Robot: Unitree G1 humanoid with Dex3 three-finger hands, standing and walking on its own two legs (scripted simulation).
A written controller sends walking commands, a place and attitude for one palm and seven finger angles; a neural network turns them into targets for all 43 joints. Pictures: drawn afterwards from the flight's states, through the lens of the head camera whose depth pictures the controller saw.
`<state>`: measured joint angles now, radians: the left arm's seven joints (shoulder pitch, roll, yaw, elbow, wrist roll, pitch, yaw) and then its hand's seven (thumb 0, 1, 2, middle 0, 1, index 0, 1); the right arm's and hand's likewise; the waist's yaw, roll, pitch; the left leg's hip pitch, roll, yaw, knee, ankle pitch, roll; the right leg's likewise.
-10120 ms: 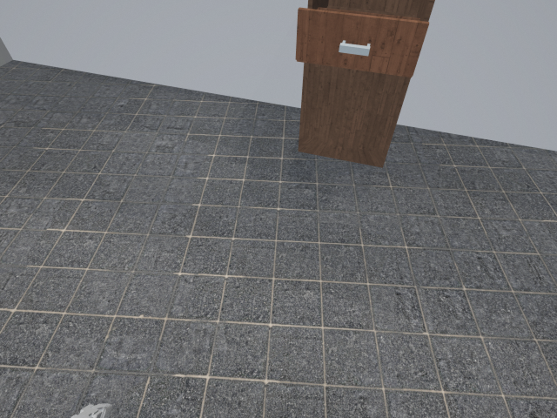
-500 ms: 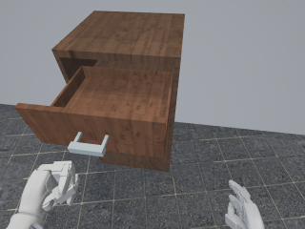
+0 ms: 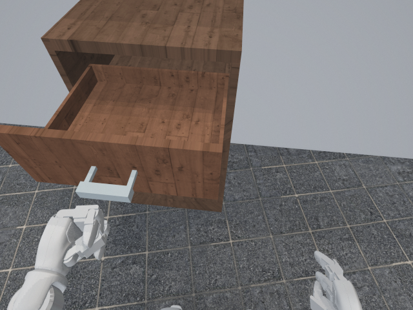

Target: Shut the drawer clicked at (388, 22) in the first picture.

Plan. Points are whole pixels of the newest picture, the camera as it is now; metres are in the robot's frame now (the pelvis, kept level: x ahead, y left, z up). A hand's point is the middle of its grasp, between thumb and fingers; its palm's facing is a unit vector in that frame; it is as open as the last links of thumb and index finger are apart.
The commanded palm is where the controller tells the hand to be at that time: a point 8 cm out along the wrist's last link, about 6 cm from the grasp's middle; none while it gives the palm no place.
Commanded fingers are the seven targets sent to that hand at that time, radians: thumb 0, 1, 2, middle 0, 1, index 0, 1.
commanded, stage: bring the fist close to the handle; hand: left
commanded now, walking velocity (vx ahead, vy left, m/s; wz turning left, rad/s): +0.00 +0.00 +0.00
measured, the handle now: (109, 182) +0.35 +0.22 +0.03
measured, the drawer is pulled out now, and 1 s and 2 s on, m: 0.28 0.28 0.16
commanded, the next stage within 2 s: push the drawer shut in 0.72 s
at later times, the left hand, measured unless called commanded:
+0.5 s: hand (115, 227) +0.26 +0.19 +0.02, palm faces -0.08 -1.00 -0.03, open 3.3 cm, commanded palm +0.24 +0.24 +0.03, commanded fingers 0.00 0.90 0.90 -1.40 -1.60 -1.40 -1.60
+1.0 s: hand (120, 222) +0.27 +0.18 +0.02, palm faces -0.07 -1.00 -0.05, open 3.2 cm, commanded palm +0.26 +0.24 +0.03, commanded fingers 0.00 0.90 0.90 -1.40 -1.60 -1.40 -1.60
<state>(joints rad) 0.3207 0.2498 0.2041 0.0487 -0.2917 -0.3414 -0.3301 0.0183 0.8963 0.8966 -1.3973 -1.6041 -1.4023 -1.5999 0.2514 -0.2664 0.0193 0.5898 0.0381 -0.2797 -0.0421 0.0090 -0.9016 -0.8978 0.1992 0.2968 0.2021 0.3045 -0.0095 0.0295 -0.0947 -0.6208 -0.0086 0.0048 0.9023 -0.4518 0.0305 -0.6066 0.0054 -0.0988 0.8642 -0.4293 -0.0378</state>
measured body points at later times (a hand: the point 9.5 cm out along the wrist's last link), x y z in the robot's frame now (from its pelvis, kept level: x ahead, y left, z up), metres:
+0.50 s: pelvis -0.01 +0.02 -0.03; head +0.06 +0.02 +0.42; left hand +0.26 +0.24 +0.03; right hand +0.16 -0.22 -0.11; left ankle +0.00 +0.10 -0.69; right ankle +0.00 -0.10 -0.69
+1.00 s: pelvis -0.01 +0.01 -0.03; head +0.06 +0.01 +0.42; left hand +0.27 +0.23 +0.03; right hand +0.16 -0.23 -0.11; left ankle +0.00 +0.10 -0.69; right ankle +0.00 -0.10 -0.69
